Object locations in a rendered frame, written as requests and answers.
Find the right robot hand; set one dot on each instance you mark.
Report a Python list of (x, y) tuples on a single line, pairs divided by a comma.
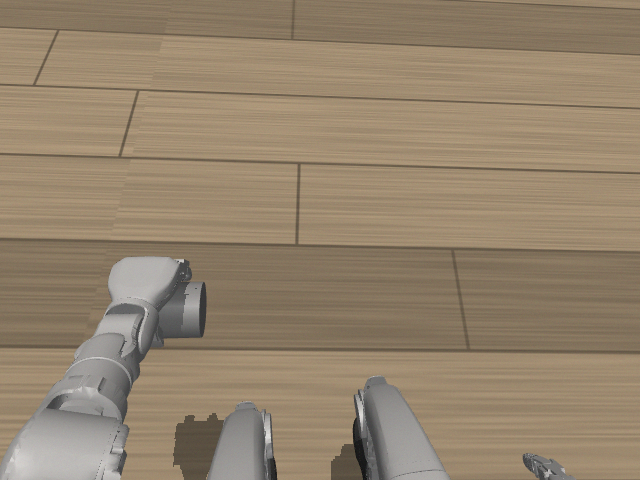
[(545, 469)]

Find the left robot hand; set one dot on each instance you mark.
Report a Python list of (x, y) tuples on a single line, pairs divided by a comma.
[(152, 279)]

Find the left robot arm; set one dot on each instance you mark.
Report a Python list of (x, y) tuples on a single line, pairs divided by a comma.
[(77, 432)]

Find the can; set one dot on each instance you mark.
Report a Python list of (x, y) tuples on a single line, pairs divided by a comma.
[(184, 315)]

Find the right robot foot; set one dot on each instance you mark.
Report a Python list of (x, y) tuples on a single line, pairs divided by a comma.
[(359, 451)]

